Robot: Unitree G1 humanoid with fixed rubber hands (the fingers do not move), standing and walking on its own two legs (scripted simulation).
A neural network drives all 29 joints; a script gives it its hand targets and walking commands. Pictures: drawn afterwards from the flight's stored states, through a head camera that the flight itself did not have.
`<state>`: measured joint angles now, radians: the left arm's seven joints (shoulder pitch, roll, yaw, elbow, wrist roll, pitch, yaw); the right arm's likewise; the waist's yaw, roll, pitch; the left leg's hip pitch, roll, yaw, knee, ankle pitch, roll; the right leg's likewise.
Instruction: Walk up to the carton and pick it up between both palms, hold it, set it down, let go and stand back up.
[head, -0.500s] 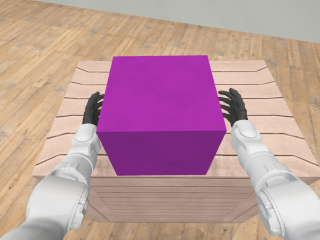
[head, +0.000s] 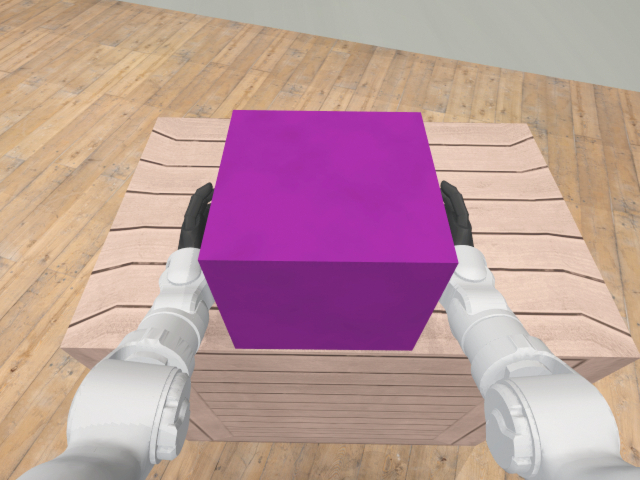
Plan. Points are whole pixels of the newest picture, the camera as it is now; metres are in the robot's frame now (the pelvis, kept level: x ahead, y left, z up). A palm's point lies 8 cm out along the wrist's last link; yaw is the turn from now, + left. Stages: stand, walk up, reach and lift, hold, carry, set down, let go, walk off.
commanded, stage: reach and lift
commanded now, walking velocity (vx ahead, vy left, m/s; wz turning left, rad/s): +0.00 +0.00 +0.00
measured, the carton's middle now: (325, 233) +0.44 +0.01 +0.05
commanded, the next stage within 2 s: none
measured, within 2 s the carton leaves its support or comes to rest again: leaves its support in 1.24 s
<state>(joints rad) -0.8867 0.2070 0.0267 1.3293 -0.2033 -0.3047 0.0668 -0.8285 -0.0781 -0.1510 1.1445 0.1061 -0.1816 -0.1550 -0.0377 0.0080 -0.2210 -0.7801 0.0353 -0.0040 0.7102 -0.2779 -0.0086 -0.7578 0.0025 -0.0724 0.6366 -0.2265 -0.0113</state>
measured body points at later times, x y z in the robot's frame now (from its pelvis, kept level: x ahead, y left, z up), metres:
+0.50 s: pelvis +0.02 +0.01 +0.02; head +0.08 +0.02 +0.47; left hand +0.44 +0.18 +0.05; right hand +0.42 -0.16 +0.05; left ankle +0.02 +0.12 -0.71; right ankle +0.03 -0.12 -0.71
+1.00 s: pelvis +0.04 +0.01 +0.03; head +0.09 +0.02 +0.47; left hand +0.44 +0.18 +0.05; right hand +0.42 -0.16 +0.05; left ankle +0.02 +0.12 -0.71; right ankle +0.03 -0.12 -0.71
